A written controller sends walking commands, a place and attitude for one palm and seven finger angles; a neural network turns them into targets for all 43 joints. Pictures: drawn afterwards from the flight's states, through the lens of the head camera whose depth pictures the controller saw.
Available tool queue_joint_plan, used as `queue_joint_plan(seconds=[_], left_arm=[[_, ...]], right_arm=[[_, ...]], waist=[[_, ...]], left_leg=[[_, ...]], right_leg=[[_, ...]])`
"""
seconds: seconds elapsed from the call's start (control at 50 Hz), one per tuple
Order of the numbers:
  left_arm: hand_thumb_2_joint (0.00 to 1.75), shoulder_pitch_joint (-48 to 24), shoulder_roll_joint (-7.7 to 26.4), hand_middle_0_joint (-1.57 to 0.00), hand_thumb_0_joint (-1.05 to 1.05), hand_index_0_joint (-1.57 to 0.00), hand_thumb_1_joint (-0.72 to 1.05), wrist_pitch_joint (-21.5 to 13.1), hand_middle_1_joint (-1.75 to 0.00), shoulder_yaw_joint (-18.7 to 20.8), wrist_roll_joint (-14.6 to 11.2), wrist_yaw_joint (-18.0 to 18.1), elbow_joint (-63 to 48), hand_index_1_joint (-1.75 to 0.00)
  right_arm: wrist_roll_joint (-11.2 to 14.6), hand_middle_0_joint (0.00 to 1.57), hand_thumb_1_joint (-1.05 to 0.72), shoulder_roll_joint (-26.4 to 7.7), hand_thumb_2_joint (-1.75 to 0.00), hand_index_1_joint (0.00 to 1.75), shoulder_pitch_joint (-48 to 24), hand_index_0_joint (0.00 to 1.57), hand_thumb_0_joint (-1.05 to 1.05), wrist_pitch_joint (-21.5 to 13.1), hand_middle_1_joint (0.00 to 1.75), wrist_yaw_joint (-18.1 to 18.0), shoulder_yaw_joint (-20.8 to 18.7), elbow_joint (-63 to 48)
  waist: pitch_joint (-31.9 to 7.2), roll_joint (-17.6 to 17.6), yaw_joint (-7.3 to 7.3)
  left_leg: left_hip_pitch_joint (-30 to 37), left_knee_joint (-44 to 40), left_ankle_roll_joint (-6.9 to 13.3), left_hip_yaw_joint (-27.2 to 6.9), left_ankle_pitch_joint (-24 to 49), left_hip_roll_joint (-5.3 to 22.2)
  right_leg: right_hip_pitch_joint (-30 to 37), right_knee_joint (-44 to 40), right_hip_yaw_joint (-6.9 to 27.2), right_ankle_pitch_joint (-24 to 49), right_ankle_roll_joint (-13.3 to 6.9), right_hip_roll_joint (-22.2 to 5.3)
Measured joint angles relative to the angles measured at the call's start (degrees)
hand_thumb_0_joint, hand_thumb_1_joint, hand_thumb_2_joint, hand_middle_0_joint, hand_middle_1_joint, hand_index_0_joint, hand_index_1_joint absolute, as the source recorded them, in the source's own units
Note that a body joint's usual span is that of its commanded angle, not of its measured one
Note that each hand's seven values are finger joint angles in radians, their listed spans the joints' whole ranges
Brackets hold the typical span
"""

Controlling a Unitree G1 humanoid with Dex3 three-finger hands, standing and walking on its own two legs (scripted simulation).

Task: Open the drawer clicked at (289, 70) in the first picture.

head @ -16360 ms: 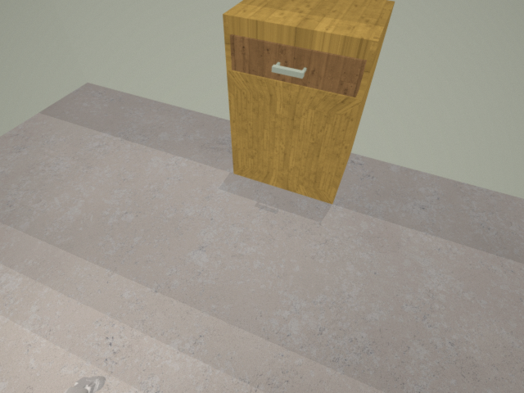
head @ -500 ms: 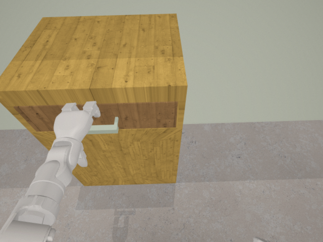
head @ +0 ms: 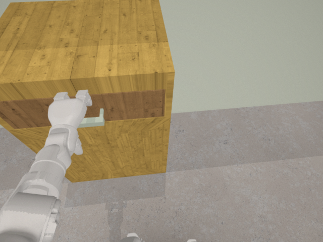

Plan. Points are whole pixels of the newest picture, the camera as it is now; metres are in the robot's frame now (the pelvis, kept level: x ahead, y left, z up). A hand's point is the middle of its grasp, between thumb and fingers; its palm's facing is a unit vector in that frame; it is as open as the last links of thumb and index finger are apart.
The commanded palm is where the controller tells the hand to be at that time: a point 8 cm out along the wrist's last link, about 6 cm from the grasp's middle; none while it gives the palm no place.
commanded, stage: move the hooked fingers above the handle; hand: left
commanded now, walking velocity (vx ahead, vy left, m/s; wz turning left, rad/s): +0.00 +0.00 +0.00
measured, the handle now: (84, 117) +0.49 +0.24 -0.05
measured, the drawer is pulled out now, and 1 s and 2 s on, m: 0.00 0.00 0.00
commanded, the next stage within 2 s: lower the fingers behind the handle in 0.58 s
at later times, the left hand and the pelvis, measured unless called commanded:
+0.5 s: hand (73, 121) +0.44 +0.24 +0.01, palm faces -0.03 -0.04 -1.00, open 13.9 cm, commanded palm +0.41 +0.24 +0.07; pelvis +0.00 +0.00 +0.00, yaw +0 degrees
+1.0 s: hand (77, 126) +0.43 +0.24 -0.02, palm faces -0.05 -0.04 -1.00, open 13.9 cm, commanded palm +0.42 +0.24 +0.04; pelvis +0.01 +0.00 -0.01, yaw +0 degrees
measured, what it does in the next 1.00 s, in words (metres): stands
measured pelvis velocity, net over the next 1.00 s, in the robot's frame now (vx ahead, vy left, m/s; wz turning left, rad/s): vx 0.01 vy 0.00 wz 0.00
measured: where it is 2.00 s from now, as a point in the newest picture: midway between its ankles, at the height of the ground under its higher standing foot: outside the picture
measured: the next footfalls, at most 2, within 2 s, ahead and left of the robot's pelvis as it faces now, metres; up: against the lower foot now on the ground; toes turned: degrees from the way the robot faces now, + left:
none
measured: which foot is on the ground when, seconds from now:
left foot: down 0.00-1.00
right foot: down 0.00-1.00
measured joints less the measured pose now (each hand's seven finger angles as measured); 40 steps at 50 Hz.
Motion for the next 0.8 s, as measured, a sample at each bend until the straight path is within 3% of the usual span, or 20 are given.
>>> queue_joint_plan(seconds=[0.18, 0.38, 0.5, 0.6, 0.7, 0.8], left_arm=[[0.3, -0.9, 0.9, -0.32, 0.0, -0.31, -0.49, 0.6, -1.2, 0.4, -0.6, -0.1, 1.4, -1.2], [0.3, 0.0, 0.3, -0.32, 0.0, -0.31, -0.49, -0.9, -1.2, -0.6, -0.6, -0.8, 0.0, -1.2], [0.3, 0.3, 0.3, -0.32, 0.0, -0.31, -0.49, -0.3, -1.2, 0.5, -0.3, 0.2, -0.4, -1.2], [0.3, 1.2, 0.9, -0.32, 0.0, -0.31, -0.49, 0.3, -1.2, 0.3, -1.0, -1.1, -0.6, -1.2], [0.3, 2.6, 1.0, -0.32, 0.0, -0.31, -0.49, -1.2, -1.2, -0.8, -1.6, -2.4, -2.8, -1.2], [0.3, 1.8, 0.1, -0.32, 0.0, -0.31, -0.49, -2.1, -1.2, -1.4, -0.8, -1.2, -2.3, -1.2]], right_arm=[[0.3, 0.2, -0.9, 0.1, -0.9, 0.3, 0.3, 0.2, 0.01, -0.1, 0.3, -0.4, 0.4, 0.1], [0.3, 0.21, -0.9, 0.1, -0.9, 0.3, -0.7, 0.2, 0.01, -0.5, 0.3, -0.4, 0.5, -0.6], [0.2, 0.2, -0.9, 0.1, -0.9, 0.3, -1.7, 0.2, 0.01, -0.3, 0.3, -0.2, 0.6, -1.0], [0.4, 0.2, -0.9, 0.3, -0.9, 0.3, -2.0, 0.2, 0.01, -0.1, 0.3, -0.3, 0.7, -1.3], [0.4, 0.21, -0.9, 0.4, -0.9, 0.3, -1.6, 0.2, 0.01, 0.0, 0.3, -0.5, 0.4, -1.3], [0.2, 0.21, -0.9, 0.3, -0.9, 0.3, -1.9, 0.2, 0.01, 0.0, 0.3, -0.2, 0.4, -1.0]], waist=[[0.2, 0.0, -0.35], [0.0, -0.2, 0.21], [-0.2, -0.2, 0.41], [-0.1, -0.3, 0.74], [0.0, -0.3, 1.21], [-0.2, -0.4, 1.22]], left_leg=[[0.3, -0.5, 0.0, 0.1, 0.2, 0.2], [0.6, -0.6, 0.0, -0.3, 0.1, 0.0], [0.3, -0.2, 0.0, -0.2, -0.3, 0.0], [1.2, -0.7, 0.1, -0.2, -0.4, 0.0], [1.9, -0.8, 0.1, -0.5, -0.5, -0.2], [0.6, 0.2, 0.1, -0.8, -0.9, -0.4]], right_leg=[[0.3, -0.7, 0.1, 0.4, 0.0, 0.2], [0.9, -1.1, -0.2, 0.3, 0.1, 0.1], [0.6, -0.7, -0.1, -0.1, 0.1, 0.1], [1.6, -1.4, -0.1, 0.0, 0.1, 0.1], [2.5, -1.9, -0.4, -0.2, 0.2, 0.0], [1.4, -0.8, -0.7, -0.7, 0.2, -0.2]])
